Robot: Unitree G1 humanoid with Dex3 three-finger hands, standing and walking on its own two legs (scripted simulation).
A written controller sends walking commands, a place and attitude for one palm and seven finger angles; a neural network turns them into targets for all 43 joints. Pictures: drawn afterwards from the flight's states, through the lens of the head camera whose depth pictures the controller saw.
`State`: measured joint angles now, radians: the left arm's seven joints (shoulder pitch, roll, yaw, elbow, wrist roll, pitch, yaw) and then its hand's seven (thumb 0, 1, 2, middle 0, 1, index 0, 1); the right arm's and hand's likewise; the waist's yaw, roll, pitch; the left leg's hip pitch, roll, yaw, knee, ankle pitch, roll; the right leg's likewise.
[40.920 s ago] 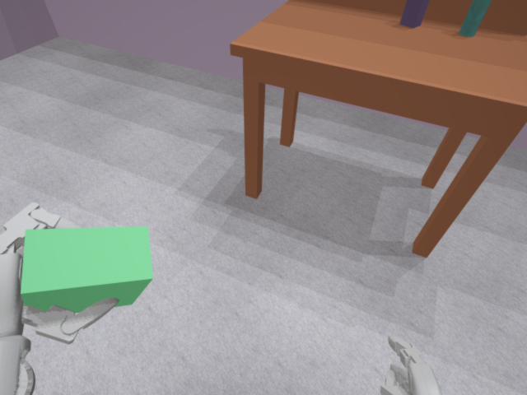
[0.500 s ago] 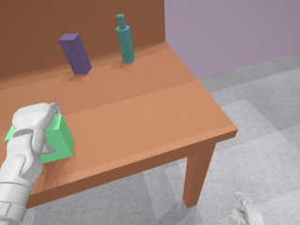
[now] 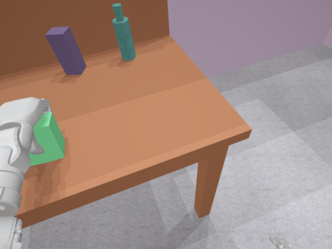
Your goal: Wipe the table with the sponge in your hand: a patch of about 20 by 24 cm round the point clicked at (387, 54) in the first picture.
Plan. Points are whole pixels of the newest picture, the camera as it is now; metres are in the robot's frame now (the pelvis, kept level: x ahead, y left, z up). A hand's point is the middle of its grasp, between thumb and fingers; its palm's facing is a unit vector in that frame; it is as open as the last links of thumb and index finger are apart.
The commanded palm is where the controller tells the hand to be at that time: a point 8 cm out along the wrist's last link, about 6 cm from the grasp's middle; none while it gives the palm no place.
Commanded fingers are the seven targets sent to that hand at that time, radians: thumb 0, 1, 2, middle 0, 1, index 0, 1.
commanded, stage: wipe forward along the first lane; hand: left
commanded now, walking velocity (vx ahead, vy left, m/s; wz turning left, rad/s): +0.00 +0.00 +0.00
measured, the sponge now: (34, 146) +0.33 +0.37 +0.07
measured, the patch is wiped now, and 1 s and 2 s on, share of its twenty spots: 0.25 0.35 0.55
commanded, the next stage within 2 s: slide across to the middle lane in 0.66 s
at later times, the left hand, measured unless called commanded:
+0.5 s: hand (33, 116) +0.40 +0.38 +0.12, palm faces -0.13 +0.03 -0.99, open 10.3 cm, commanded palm +0.39 +0.38 +0.14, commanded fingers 0.00 0.10 1.30 -1.20 -1.60 -1.20 -1.60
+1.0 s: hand (36, 103) +0.44 +0.39 +0.12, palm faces -0.09 +0.05 -0.99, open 10.3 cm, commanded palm +0.43 +0.37 +0.16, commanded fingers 0.00 0.10 1.30 -1.20 -1.60 -1.20 -1.60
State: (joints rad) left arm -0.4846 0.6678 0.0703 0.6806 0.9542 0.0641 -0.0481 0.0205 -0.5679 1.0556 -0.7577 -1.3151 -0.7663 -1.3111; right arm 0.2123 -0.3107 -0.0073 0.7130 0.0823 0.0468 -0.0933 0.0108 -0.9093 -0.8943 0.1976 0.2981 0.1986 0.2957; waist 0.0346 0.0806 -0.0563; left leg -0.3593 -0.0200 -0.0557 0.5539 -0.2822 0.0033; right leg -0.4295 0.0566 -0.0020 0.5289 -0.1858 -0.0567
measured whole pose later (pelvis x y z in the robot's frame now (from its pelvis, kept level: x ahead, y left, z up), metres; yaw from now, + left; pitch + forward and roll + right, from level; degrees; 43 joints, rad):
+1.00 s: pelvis +0.04 +0.04 +0.00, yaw +0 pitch +11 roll -1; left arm -0.68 0.72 0.02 0.86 0.98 -0.02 0.02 0.02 -0.57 1.07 -0.75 -1.33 -0.75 -1.33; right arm 0.31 -0.29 -0.03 0.75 0.09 0.09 -0.08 0.01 -0.91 -0.89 0.20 0.30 0.20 0.30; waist 0.02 0.07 -0.10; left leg -0.40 -0.04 -0.05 0.53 -0.31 0.04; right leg -0.45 0.03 0.01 0.46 -0.20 -0.01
